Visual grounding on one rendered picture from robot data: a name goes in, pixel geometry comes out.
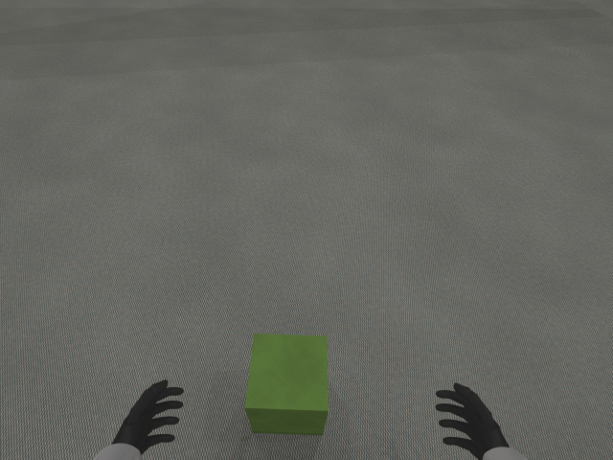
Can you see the carton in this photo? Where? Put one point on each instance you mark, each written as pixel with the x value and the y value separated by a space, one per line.
pixel 287 391

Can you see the robot left hand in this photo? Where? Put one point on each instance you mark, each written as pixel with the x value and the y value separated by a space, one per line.
pixel 139 423

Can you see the robot right hand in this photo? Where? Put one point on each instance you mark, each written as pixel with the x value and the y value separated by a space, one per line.
pixel 484 432

